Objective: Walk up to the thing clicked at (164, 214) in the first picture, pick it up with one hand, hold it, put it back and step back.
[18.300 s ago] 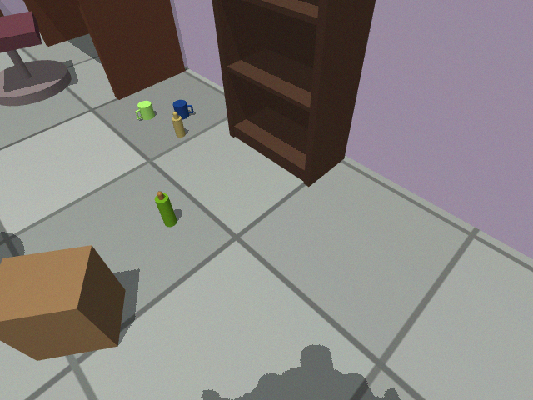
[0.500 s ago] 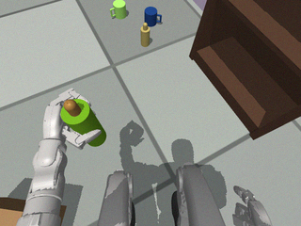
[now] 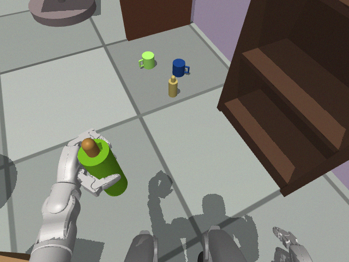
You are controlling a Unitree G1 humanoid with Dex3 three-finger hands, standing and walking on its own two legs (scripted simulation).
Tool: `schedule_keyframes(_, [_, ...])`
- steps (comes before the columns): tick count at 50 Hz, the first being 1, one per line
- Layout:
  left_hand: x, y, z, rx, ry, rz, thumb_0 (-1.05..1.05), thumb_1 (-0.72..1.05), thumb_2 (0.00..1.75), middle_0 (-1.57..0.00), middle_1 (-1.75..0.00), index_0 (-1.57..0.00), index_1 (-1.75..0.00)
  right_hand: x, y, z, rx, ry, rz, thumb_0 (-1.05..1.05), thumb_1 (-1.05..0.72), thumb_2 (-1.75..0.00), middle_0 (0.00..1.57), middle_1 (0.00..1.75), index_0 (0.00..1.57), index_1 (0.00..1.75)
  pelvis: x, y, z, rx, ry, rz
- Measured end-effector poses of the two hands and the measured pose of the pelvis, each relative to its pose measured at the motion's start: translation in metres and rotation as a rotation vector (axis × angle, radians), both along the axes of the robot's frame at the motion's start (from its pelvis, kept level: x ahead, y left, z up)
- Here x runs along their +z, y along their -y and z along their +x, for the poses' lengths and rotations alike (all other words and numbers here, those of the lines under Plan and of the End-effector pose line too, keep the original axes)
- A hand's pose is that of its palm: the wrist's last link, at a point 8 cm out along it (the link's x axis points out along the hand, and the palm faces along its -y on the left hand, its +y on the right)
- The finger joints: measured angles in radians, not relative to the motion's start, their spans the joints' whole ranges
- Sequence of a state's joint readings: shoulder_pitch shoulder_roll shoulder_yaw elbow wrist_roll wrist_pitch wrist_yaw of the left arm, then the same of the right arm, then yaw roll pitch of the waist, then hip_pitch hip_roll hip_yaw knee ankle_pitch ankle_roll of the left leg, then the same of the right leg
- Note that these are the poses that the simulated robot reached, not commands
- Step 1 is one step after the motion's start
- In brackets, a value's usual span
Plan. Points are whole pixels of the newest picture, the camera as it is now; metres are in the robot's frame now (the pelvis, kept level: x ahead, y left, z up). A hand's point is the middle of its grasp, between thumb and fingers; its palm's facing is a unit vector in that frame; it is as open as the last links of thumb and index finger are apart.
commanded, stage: lift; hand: left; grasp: from the side
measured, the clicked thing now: (103, 167) +0.34 +0.17 +0.01
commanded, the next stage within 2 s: hold in 0.76 s
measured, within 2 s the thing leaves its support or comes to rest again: neither
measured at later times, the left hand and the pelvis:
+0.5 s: hand (98, 141) +0.36 +0.17 +0.07, palm faces -0.02 -1.00 -0.03, open 9.5 cm; pelvis +0.03 +0.00 +0.05, yaw +0 degrees
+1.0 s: hand (97, 140) +0.35 +0.16 +0.10, palm faces -0.04 -1.00 -0.02, open 9.5 cm; pelvis +0.03 -0.01 +0.07, yaw +0 degrees
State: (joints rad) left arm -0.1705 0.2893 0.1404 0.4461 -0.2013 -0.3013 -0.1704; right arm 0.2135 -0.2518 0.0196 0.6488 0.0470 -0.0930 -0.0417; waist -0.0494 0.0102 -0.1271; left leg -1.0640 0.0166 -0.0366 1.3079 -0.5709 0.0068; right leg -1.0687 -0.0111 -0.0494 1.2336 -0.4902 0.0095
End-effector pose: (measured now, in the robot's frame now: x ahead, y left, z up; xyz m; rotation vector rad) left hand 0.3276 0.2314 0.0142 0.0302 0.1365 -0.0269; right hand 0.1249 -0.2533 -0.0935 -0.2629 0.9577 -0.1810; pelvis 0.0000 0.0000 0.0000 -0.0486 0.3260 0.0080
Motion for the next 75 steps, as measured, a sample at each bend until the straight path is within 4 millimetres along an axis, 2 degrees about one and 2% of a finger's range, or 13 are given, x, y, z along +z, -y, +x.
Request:
schedule_keyframes(7, [0.019, -0.002, -0.004, 0.033, 0.01, 0.005, -0.05, -0.55, 1.15, -0.82, -1.23, -0.87, -1.29, 0.015, -0.009, 0.005, 0.022, -0.005, 0.006, 0.01, -0.92, -0.9, 0.2, 0.3, 0.2, 0.3, 0.018, -0.001, 0.007, 0.002, 0.031, 0.007])
schedule_keyframes(18, [0.061, 0.0, 0.012, 0.018, 0.055, 0.026, -0.05, -0.55, 1.15, -0.81, -1.24, -0.86, -1.29, 0.032, -0.018, 0.011, 0.012, -0.002, 0.038, 0.01, -0.92, -0.9, 0.2, 0.3, 0.2, 0.3, 0.04, 0.001, 0.019, 0.002, 0.085, 0.011])
schedule_keyframes(24, [0.063, 0.006, 0.016, 0.01, 0.027, 0.0, -0.05, -0.54, 1.15, -0.8, -1.24, -0.86, -1.3, 0.043, -0.01, 0.009, -0.011, -0.009, 0.031, 0.01, -0.91, -0.9, 0.2, 0.3, 0.2, 0.3, 0.049, 0.003, 0.025, -0.002, 0.104, 0.016])
schedule_keyframes(30, [0.062, 0.01, 0.011, -0.012, 0.006, -0.015, -0.05, -0.54, 1.15, -0.8, -1.25, -0.85, -1.3, 0.051, -0.002, 0.009, -0.017, -0.018, 0.01, 0.01, -0.91, -0.9, 0.2, 0.3, 0.2, 0.3, 0.056, 0.005, 0.028, -0.004, 0.121, 0.02])
schedule_keyframes(36, [0.071, 0.01, 0.007, -0.013, 0.021, -0.016, -0.05, -0.53, 1.14, -0.8, -1.25, -0.85, -1.3, 0.058, 0.003, 0.012, -0.018, -0.005, -0.004, 0.01, -0.91, -0.9, 0.2, 0.3, 0.2, 0.3, 0.061, 0.007, 0.03, -0.003, 0.142, 0.023])
schedule_keyframes(46, [0.087, 0.01, 0.007, -0.006, 0.052, -0.005, -0.05, -0.53, 1.14, -0.8, -1.25, -0.85, -1.3, 0.064, 0.001, 0.018, -0.013, 0.027, 0.007, 0.01, -0.91, -0.9, 0.2, 0.3, 0.2, 0.3, 0.067, 0.01, 0.029, 0.0, 0.174, 0.027])
schedule_keyframes(57, [0.086, 0.016, -0.003, -0.013, 0.03, -0.003, -0.05, -0.51, 1.11, -0.81, -1.22, -0.86, -1.27, 0.069, 0.0, 0.016, -0.011, 0.029, 0.012, 0.01, -0.92, -0.9, 0.2, 0.3, 0.2, 0.3, 0.072, 0.01, 0.027, -0.001, 0.197, 0.029])
schedule_keyframes(69, [0.102, 0.014, -0.004, 0.007, 0.069, 0.014, -0.04, -0.5, 1.09, -0.81, -1.22, -0.86, -1.27, 0.074, -0.002, 0.013, -0.013, 0.041, 0.014, 0.01, -0.92, -0.9, 0.2, 0.3, 0.2, 0.3, 0.076, 0.01, 0.025, 0.002, 0.225, 0.029])
schedule_keyframes(75, [0.104, 0.015, -0.005, -0.008, 0.052, 0.017, -0.04, -0.5, 1.09, -0.81, -1.22, -0.86, -1.27, 0.076, -0.002, 0.012, -0.015, 0.048, 0.021, 0.01, -0.92, -0.9, 0.2, 0.3, 0.2, 0.3, 0.079, 0.008, 0.025, 0.0, 0.236, 0.029])
